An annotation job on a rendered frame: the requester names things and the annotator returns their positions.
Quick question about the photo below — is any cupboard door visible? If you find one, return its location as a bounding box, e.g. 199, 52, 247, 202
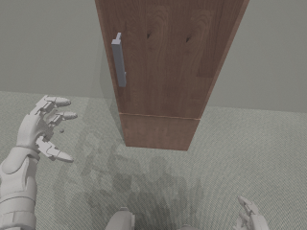
100, 0, 245, 119

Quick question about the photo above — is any left robot shin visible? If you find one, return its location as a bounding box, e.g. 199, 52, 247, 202
119, 207, 129, 212

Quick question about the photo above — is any robot left forearm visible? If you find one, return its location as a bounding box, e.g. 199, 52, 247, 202
0, 147, 40, 230

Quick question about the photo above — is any handle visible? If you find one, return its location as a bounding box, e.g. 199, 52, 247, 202
111, 33, 127, 87

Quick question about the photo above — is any right robot hand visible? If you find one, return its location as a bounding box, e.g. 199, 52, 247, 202
233, 195, 270, 230

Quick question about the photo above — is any left robot thigh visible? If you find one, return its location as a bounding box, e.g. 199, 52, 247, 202
105, 211, 135, 230

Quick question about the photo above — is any left robot hand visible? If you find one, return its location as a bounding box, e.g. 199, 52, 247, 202
16, 95, 78, 163

